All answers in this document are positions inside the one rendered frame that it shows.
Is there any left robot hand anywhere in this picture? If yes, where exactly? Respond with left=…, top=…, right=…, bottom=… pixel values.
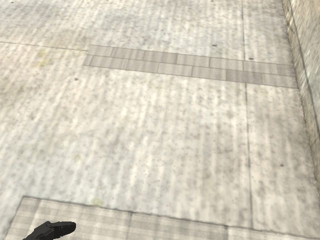
left=22, top=221, right=76, bottom=240

